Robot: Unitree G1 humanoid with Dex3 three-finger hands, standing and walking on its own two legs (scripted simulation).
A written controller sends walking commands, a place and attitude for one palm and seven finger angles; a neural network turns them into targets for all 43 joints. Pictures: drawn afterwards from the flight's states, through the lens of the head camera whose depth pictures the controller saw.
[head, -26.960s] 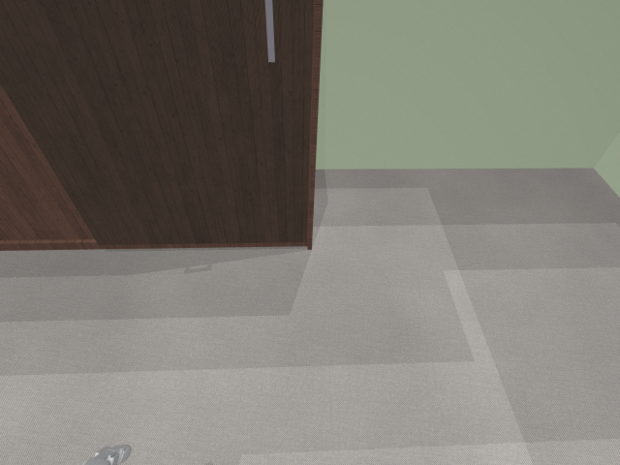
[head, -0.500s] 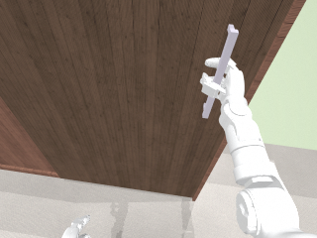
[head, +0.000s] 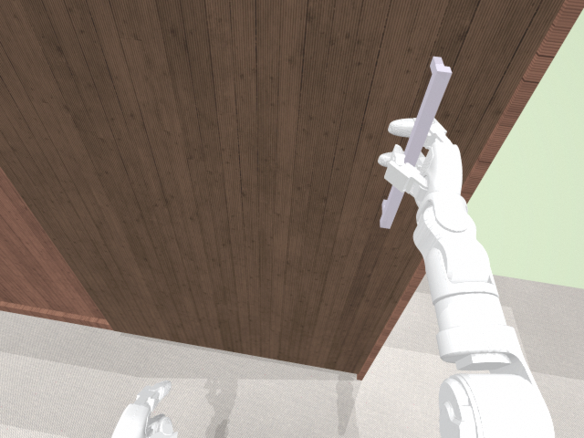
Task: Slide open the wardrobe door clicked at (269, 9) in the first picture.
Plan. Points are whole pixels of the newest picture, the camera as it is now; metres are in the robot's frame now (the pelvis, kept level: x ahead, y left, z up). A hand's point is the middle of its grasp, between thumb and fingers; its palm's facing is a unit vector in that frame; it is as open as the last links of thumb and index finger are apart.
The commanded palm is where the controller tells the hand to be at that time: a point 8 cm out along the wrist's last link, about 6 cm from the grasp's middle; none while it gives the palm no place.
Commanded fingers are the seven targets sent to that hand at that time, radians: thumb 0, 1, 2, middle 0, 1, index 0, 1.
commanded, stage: grip the handle and tug to test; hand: right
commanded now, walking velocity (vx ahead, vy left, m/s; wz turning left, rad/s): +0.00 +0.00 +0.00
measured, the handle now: (407, 154) +0.47 -0.13 +0.18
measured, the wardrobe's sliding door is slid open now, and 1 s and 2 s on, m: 0.00 0.01 0.14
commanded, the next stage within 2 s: tug the door sideways, standing still in 0.26 s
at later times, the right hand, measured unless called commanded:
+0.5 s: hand (394, 171) +0.41 -0.10 +0.19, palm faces +0.08 +1.00 +0.00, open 5.6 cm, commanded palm +0.39 -0.13 +0.18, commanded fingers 0.00 -0.90 -0.90 0.45 1.40 0.45 1.40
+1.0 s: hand (385, 168) +0.42 -0.09 +0.19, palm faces +0.13 +0.99 -0.04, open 5.3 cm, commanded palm +0.40 -0.12 +0.19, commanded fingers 0.00 -0.90 -0.90 0.45 1.40 0.45 1.40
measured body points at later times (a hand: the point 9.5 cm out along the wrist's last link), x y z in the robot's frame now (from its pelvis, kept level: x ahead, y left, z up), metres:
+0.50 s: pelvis +0.03 +0.00 +0.00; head +0.03 +0.01 +0.45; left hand +0.22 +0.21 -0.10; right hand +0.40 -0.15 +0.19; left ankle +0.02 +0.10 -0.74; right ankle -0.04 -0.10 -0.74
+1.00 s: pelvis -0.01 -0.01 +0.00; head -0.01 +0.00 +0.44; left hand +0.12 +0.20 -0.13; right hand +0.41 -0.14 +0.19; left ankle +0.02 +0.10 -0.74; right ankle -0.04 -0.10 -0.74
